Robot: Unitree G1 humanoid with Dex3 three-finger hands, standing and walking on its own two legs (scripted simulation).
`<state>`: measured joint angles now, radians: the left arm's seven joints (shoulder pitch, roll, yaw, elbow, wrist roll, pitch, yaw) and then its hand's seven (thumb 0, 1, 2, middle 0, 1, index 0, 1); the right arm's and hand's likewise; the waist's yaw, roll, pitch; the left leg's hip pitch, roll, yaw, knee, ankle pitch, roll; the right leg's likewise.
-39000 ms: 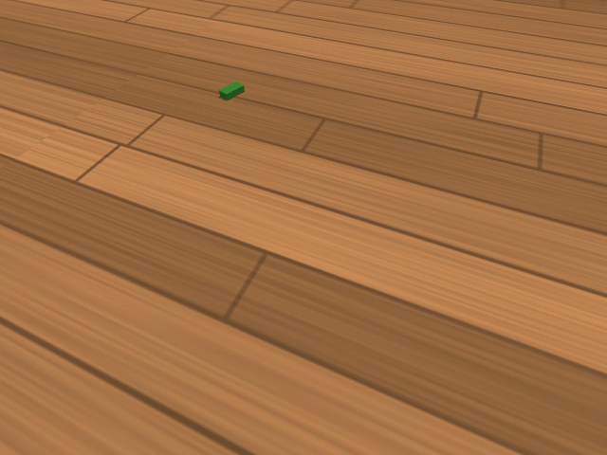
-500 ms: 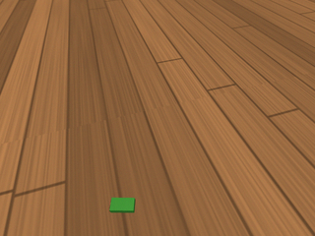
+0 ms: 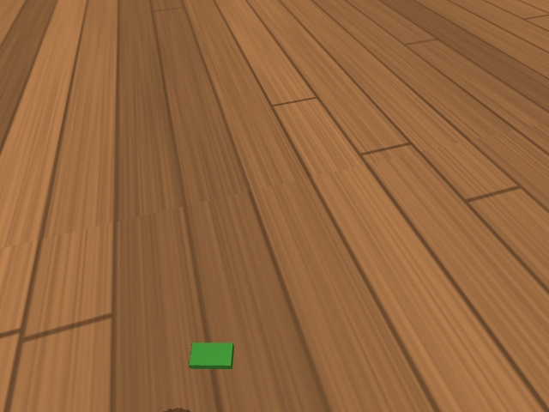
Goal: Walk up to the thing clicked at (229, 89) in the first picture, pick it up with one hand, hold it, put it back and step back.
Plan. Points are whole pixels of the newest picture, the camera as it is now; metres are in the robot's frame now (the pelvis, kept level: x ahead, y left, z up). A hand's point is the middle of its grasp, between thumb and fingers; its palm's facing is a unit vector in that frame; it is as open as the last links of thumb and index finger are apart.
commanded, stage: stand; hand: left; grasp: from above
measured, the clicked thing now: (212, 355) +0.42 +0.25 -0.76
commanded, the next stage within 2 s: step back in 0.64 s
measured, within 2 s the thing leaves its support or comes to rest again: neither
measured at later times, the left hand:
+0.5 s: hand out of the picture +0.08 +0.24 -0.16, palm faces -0.01 -0.94 -0.35, open 7.4 cm
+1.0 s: hand out of the picture +0.09 +0.31 -0.18, palm faces +0.00 -0.93 -0.37, open 7.4 cm
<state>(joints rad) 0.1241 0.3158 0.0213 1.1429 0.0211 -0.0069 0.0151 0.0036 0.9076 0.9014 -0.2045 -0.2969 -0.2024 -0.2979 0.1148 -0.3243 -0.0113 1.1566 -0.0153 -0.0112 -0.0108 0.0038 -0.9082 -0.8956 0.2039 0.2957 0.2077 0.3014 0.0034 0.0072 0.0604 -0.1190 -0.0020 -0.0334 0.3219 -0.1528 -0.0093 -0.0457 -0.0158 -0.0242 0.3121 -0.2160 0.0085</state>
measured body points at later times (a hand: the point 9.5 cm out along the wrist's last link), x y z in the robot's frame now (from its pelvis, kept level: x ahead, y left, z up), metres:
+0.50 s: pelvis +0.01 +0.00 +0.00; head +0.01 -0.01 +0.45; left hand +0.08 +0.29 -0.13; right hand +0.08 -0.30 -0.14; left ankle +0.02 +0.13 -0.75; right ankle -0.03 -0.12 -0.75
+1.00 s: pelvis -0.06 +0.04 -0.02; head +0.02 +0.07 +0.42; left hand +0.09 +0.36 -0.16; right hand +0.01 -0.28 -0.14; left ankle -0.04 +0.13 -0.75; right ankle -0.05 -0.11 -0.72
